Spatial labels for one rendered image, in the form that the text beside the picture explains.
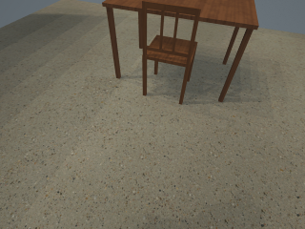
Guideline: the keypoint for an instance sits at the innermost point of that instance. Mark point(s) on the table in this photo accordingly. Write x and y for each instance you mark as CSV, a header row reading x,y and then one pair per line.
x,y
235,13

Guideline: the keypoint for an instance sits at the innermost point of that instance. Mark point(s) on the chair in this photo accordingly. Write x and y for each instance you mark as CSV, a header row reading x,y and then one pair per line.
x,y
165,49

